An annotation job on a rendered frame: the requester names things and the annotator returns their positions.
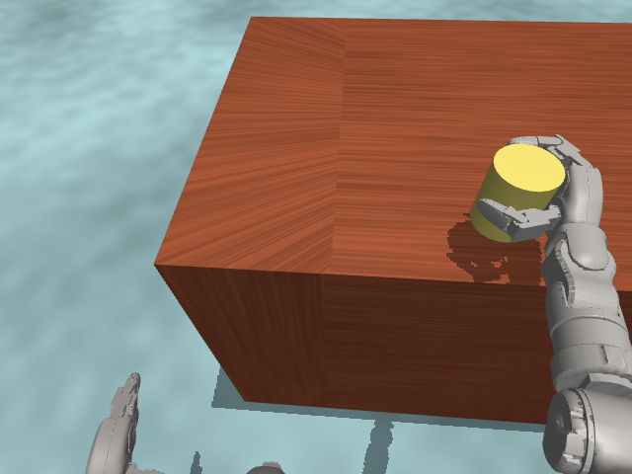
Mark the right robot arm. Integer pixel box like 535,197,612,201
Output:
540,222,632,474

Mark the left robot hand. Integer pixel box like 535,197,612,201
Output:
85,372,164,474

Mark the can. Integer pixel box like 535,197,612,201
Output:
469,144,565,243

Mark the right robot hand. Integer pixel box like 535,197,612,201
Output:
477,134,603,242

